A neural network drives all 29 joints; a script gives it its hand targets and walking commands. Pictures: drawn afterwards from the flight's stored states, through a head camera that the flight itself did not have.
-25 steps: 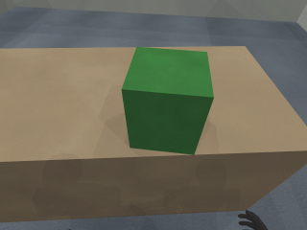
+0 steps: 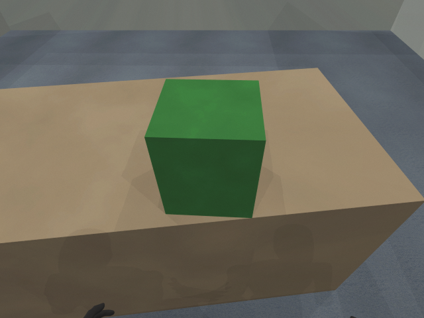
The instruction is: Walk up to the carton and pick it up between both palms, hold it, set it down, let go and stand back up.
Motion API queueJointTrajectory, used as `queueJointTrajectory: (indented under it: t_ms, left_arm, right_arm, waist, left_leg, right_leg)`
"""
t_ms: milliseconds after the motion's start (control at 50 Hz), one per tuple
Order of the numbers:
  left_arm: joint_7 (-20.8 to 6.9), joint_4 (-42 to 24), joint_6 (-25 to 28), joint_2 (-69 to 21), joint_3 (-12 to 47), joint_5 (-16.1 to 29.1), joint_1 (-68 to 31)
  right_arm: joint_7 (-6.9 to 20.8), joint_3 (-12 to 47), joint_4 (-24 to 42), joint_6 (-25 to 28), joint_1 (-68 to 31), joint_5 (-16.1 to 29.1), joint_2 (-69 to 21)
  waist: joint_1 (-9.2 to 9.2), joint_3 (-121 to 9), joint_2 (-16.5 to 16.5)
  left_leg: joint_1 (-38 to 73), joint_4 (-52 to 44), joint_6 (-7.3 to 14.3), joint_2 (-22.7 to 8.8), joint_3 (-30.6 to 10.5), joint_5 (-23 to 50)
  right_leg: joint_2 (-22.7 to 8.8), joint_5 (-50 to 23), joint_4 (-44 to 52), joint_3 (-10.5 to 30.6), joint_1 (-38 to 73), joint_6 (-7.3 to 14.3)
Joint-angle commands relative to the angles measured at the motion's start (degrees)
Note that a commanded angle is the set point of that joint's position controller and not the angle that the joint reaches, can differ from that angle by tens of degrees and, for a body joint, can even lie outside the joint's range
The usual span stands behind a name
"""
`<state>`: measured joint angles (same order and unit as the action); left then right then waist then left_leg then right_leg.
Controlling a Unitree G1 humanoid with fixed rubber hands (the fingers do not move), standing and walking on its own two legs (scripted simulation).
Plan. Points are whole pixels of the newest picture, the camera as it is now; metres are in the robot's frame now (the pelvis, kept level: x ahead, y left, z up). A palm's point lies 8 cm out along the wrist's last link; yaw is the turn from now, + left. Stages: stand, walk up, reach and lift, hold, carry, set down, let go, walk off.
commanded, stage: walk up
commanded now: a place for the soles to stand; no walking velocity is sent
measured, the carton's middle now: (210, 150) +0.48 +0.02 +0.05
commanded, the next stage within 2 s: none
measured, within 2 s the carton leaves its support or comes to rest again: neither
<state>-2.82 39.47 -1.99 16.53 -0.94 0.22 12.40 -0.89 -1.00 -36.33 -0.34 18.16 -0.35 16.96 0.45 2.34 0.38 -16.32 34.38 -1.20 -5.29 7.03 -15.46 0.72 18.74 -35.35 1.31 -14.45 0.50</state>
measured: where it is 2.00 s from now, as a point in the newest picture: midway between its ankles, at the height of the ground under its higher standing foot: outside the picture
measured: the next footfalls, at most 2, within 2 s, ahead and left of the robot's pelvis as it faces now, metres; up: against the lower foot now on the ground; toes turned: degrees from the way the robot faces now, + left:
left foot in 0.84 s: +0.00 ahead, +0.06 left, +0.00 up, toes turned +15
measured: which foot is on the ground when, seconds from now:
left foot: down 0.00-0.60, up 0.62-0.82, down 0.84-1.00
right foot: down 0.00-1.00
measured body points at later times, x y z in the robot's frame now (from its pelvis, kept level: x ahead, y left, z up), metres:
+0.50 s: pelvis +0.00 -0.01 -0.01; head +0.02 -0.01 +0.44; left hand +0.14 +0.26 -0.11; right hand +0.10 -0.30 -0.10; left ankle +0.03 +0.13 -0.73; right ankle +0.00 -0.11 -0.72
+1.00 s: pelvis -0.03 -0.05 -0.01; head -0.01 -0.03 +0.44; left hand +0.08 +0.21 -0.13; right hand +0.09 -0.31 -0.10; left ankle -0.01 +0.06 -0.73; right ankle +0.00 -0.12 -0.73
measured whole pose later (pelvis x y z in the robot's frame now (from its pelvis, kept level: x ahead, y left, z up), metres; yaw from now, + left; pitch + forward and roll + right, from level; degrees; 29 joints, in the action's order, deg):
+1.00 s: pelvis -0.03 -0.05 -0.01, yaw +3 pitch -3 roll +0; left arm -1.7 39.7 -3.6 15.8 -0.8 -1.6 12.0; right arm -1.9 -1.5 -36.8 0.6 17.5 -0.8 13.3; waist -0.5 5.5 -3.0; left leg -17.3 37.5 0.7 1.8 -1.7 -17.7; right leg 1.5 16.7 -37.0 -6.5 -17.4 3.1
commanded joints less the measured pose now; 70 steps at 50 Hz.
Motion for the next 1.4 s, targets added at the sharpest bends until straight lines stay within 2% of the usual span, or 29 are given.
queueJointTrajectory:
  t_ms: [0, 100, 160, 240, 300, 360, 380, 400, 440, 480, 500, 540, 560, 580, 600, 660, 740, 800, 820, 840, 860, 900, 940, 980, 1000, 1040, 1140, 1240, 1380]
  left_arm:
    - [0.0, -4.8, 1.2, 9.0, -2.7, -0.3, -1.5]
    - [0.1, -4.7, 1.3, 9.0, -2.8, -0.4, -1.2]
    - [0.0, -4.8, 1.0, 8.2, -2.6, -0.6, -1.0]
    - [-0.2, -4.1, 1.2, 7.9, -2.7, -0.7, 1.1]
    - [0.1, -4.5, 1.5, 9.2, -3.2, -0.4, 0.1]
    - [0.3, -4.9, 1.1, 8.9, -2.8, -0.2, -0.4]
    - [-0.5, -6.2, 0.3, 10.8, -3.4, -1.9, -2.1]
    - [-0.8, -6.5, 0.0, 9.8, -3.2, -2.3, -1.4]
    - [-0.8, -7.0, -0.6, 7.8, -2.9, -2.9, 0.0]
    - [-0.8, -7.3, -1.0, 6.6, -3.0, -3.3, 1.3]
    - [-0.8, -7.5, -0.9, 6.8, -3.2, -3.0, 1.8]
    - [-1.2, -7.1, -0.1, 8.5, -4.0, -2.5, 4.7]
    - [-0.9, -7.4, 0.2, 13.7, -5.6, -2.9, 3.7]
    - [-0.5, -7.4, -0.3, 16.8, -6.4, -1.6, 3.2]
    - [-0.1, -6.9, -0.4, 14.8, -5.8, -1.3, 3.1]
    - [1.6, -7.1, -0.6, 9.9, -4.1, -3.1, 0.6]
    - [2.0, -8.4, -1.1, 7.0, -2.8, -3.2, -2.3]
    - [2.0, -6.6, -1.3, 8.2, -1.9, -1.6, -2.9]
    - [1.6, -6.4, -1.0, 7.9, -1.7, -0.8, -2.1]
    - [1.4, -7.1, -0.8, 6.4, -1.3, -0.3, -0.8]
    - [1.9, -6.3, -1.3, 6.1, -1.7, -1.0, -1.0]
    - [1.5, -5.3, -1.3, 6.9, -2.1, -1.6, -1.4]
    - [1.3, -4.8, 0.1, 7.5, -2.6, -2.2, -0.6]
    - [1.3, -4.1, 1.0, 9.7, -3.5, -2.0, -0.4]
    - [1.4, -3.7, 1.1, 10.0, -3.4, -1.6, -1.0]
    - [1.8, -3.7, 1.3, 8.1, -2.7, -1.3, -2.0]
    - [1.6, -4.2, 0.2, 7.9, -2.4, -1.4, -2.1]
    - [1.3, -4.4, -0.2, 8.7, -2.7, -1.7, -1.9]
    - [1.5, -4.8, -0.1, 8.8, -2.5, -2.1, -0.2]
  right_arm:
    - [-0.3, -2.9, 4.6, 1.7, 0.8, -0.2, 9.6]
    - [-0.2, -2.8, 4.3, 1.8, 1.5, -0.1, 9.3]
    - [-0.4, -3.0, 4.0, 1.6, 1.9, -0.3, 10.0]
    - [-0.5, -3.1, 4.1, 1.5, 0.4, -0.5, 10.4]
    - [-0.2, -2.7, 4.4, 1.5, 1.4, -0.2, 8.8]
    - [-0.3, -3.1, 4.7, 1.3, 1.5, -0.2, 9.4]
    - [-1.5, -4.6, 3.3, 1.3, 4.6, -0.8, 12.0]
    - [-2.0, -5.2, 2.5, 1.3, 6.9, -1.2, 14.0]
    - [-2.4, -5.8, 2.7, 1.0, 5.4, -1.7, 15.3]
    - [-2.4, -5.4, 3.7, 0.9, 2.2, -1.8, 14.4]
    - [-2.3, -5.2, 4.1, 0.7, 0.5, -1.9, 14.1]
    - [-1.7, -4.2, 4.9, 0.4, -3.3, -2.0, 13.1]
    - [-1.4, -3.6, 5.6, 0.0, -1.4, -1.3, 9.4]
    - [-2.2, -3.3, 6.0, -0.8, -4.3, -0.1, 6.4]
    - [-3.3, -3.4, 4.9, -1.1, -3.6, 0.1, 6.3]
    - [-4.2, -3.7, 2.0, -0.4, 2.6, 1.2, 7.2]
    - [-3.5, -3.5, 2.0, 1.0, 3.4, 0.1, 5.7]
    - [-2.4, -3.5, 2.9, 1.8, 5.9, -0.5, 5.2]
    - [-2.2, -4.2, 3.5, 2.2, 5.6, -1.2, 7.4]
    - [-2.1, -4.7, 4.0, 2.2, 3.8, -1.3, 9.7]
    - [-1.6, -5.5, 3.1, 1.7, 1.2, -0.4, 11.3]
    - [-1.4, -4.7, 4.1, 1.9, -1.1, -0.8, 9.1]
    - [-1.1, -3.9, 4.7, 2.1, -1.9, -0.4, 8.8]
    - [-0.4, -3.0, 4.7, 2.0, -0.3, 0.3, 5.6]
    - [-0.5, -3.2, 4.4, 1.9, 0.9, 0.2, 4.7]
    - [-0.8, -3.3, 3.6, 1.7, 1.7, 0.1, 4.2]
    - [-1.4, -3.9, 3.6, 2.3, 2.3, -0.2, 5.7]
    - [-1.5, -4.3, 4.1, 2.5, 3.3, -0.4, 6.9]
    - [-1.5, -4.9, 5.2, 2.2, 2.4, -0.7, 9.6]
  waist:
    - [-0.25, 0.1, -1.9]
    - [-0.66, -1.8, -0.6]
    - [-0.31, -0.6, -0.1]
    - [-0.98, -0.4, 2.8]
    - [-0.64, -3.2, -1.0]
    - [-0.29, -2.5, -0.9]
    - [0.16, 0.1, -1.3]
    - [0.83, -1.9, 1.9]
    - [0.78, -2.2, 7.6]
    - [-0.08, -1.8, 10.5]
    - [-0.89, -1.2, 10.5]
    - [-4.2, -1.8, 6.2]
    - [-4.02, -1.3, -9.2]
    - [-6.37, 0.8, -16.9]
    - [-6.18, 1.6, -14.7]
    - [-3.77, -0.8, -6.8]
    - [-2.62, -3.4, -6.9]
    - [0.89, -6.4, -3.4]
    - [1.14, -7.0, -0.2]
    - [-0.24, -7.1, 5.8]
    - [-0.95, -3.8, 8.2]
    - [-0.89, 0.1, 6.7]
    - [-1.72, 0.2, 8.7]
    - [-1.73, -1.7, 2.5]
    - [-1.1, 0.0, -0.1]
    - [-0.36, 0.8, -0.4]
    - [-0.58, 1.2, -4.9]
    - [-0.65, 0.1, 0.2]
    - [-2.02, -0.3, 4.6]
  left_leg:
    - [1.8, -7.4, 4.4, -3.9, -6.2, -0.5]
    - [2.4, -7.4, 4.3, -4.2, -5.5, 2.6]
    - [1.4, -9.8, 5.0, -5.7, -7.6, -4.2]
    - [-0.4, -10.8, 5.1, -6.4, -6.8, -4.0]
    - [3.1, -6.0, 4.3, -4.1, -4.1, 3.2]
    - [5.0, -6.2, 4.2, -4.1, -4.9, 3.3]
    - [5.8, -6.2, 5.8, -6.7, -7.5, 8.2]
    - [8.2, -8.4, 8.6, -11.0, -10.6, 11.2]
    - [6.4, -10.9, 15.5, -19.7, -15.4, 18.4]
    - [3.3, -11.0, 18.2, -22.8, -16.5, 20.6]
    - [0.7, -10.1, 17.2, -22.0, -15.4, 18.9]
    - [-4.8, -2.5, 9.6, -14.5, -8.3, 12.5]
    - [-8.6, 9.6, 4.2, -3.7, 0.0, 1.3]
    - [-10.9, 17.7, 2.1, 4.7, -0.6, -22.4]
    - [-11.2, 24.2, 2.1, 3.7, -7.2, -26.3]
    - [-14.0, 27.5, 1.9, 4.4, -13.1, -19.0]
    - [-7.1, 14.1, -0.2, 3.1, -9.5, -14.0]
    - [7.9, -8.2, 1.4, 3.3, -9.9, 1.7]
    - [11.8, -11.0, 4.0, 0.0, -17.5, 5.0]
    - [10.6, -13.5, 8.7, -8.0, -32.0, -2.2]
    - [-1.4, -14.5, 14.6, -13.0, -35.7, -5.5]
    - [-3.8, -14.1, 14.3, -11.2, -31.9, -0.9]
    - [-7.5, -11.6, 9.5, -6.9, -28.0, -0.3]
    - [-9.7, -7.7, 4.1, -0.4, -19.6, -8.4]
    - [-6.7, -3.5, 2.9, 2.8, -16.4, -8.0]
    - [-2.7, -0.6, 2.2, 4.7, -12.0, -3.8]
    - [-1.5, -3.3, 3.8, 2.2, -16.9, -1.0]
    - [-3.7, -4.1, 4.7, 1.4, -19.8, -1.9]
    - [-11.9, -10.9, 8.0, -3.3, -33.9, -5.3]
  right_leg:
    - [-5.0, -4.9, 10.5, 8.0, -5.0, 4.0]
    - [-4.9, -8.4, 9.0, 7.5, -3.4, 4.1]
    - [-3.9, -4.5, 8.1, 6.6, -4.5, 3.5]
    - [-3.4, -8.5, 7.2, 6.6, -2.2, 3.1]
    - [-4.9, -11.3, 9.0, 8.7, -2.2, 3.8]
    - [-4.4, -10.9, 8.6, 8.6, -4.9, 4.2]
    - [-3.0, -18.3, 3.1, 6.6, -7.1, 4.2]
    - [-1.9, -17.8, -2.1, 4.7, -8.2, 2.6]
    - [-1.2, -3.0, -10.4, 1.1, -7.1, 0.1]
    - [-2.5, 8.6, -13.4, 1.8, -6.7, 0.0]
    - [-3.2, 8.4, -10.8, 2.5, -4.9, 0.2]
    - [-4.5, -5.7, 2.6, 5.3, 2.3, 1.1]
    - [-9.5, -10.7, 14.8, 16.8, 2.7, 3.3]
    - [-15.1, -11.5, 20.7, 24.8, -1.2, 8.2]
    - [-16.3, -10.0, 20.0, 26.4, -2.4, 11.3]
    - [-15.8, -28.3, 12.3, 15.7, 5.8, 13.6]
    - [-16.1, -26.4, 10.5, 12.3, 5.3, 13.8]
    - [-14.9, -21.4, 5.1, 9.8, -0.3, 8.3]
    - [-13.2, -14.4, 4.1, 7.8, -6.3, 4.3]
    - [-7.4, -0.7, 0.4, 1.5, -10.2, 0.1]
    - [-3.6, 7.9, -5.2, -0.5, -3.1, -1.4]
    - [-3.8, 6.1, -3.4, 1.1, -3.0, -0.6]
    - [-5.3, -2.5, 5.8, 3.5, 1.8, 0.8]
    - [-11.0, 2.8, 14.0, 9.9, 5.3, 2.7]
    - [-12.8, 7.2, 17.3, 11.5, 1.7, 3.3]
    - [-15.0, 4.5, 19.8, 11.5, -0.5, 2.9]
    - [-12.2, 6.4, 18.2, 4.0, -2.2, 1.9]
    - [-11.9, 5.3, 13.0, 1.0, -0.3, 4.4]
    - [-7.0, -1.4, 4.1, 0.9, 5.0, 2.7]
